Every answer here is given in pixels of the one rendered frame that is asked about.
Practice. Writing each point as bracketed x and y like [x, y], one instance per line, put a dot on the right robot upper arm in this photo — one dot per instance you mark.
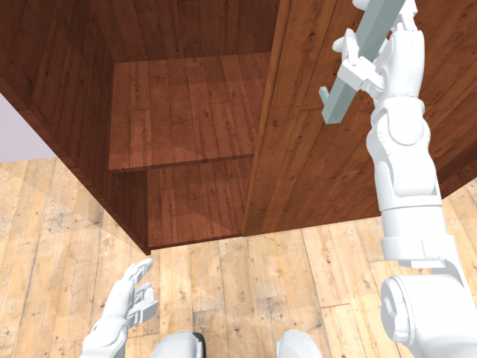
[430, 314]

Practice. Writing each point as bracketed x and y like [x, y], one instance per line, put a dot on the robot left hand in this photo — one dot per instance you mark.
[127, 302]

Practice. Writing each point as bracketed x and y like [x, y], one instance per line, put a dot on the robot right forearm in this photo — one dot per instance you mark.
[408, 192]

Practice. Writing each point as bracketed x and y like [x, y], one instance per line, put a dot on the robot left forearm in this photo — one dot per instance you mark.
[107, 339]

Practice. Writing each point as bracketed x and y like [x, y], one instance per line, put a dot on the wardrobe door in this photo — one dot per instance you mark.
[306, 173]
[468, 155]

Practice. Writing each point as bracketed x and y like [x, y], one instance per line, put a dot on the left robot shin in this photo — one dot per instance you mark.
[186, 331]

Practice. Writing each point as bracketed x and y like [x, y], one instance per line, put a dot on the right robot thigh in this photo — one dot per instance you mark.
[297, 344]

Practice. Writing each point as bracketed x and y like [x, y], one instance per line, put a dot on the robot right hand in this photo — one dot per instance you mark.
[400, 59]

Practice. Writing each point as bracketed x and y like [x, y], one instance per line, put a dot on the handle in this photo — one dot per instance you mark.
[375, 25]

